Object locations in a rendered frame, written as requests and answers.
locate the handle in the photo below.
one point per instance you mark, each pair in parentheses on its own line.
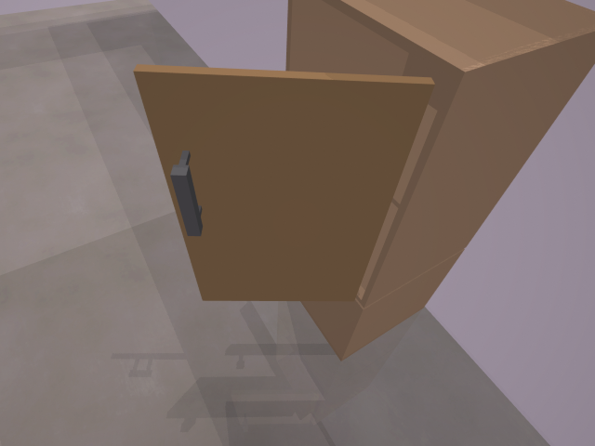
(184,189)

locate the cupboard door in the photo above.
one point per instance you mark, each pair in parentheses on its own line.
(295,172)

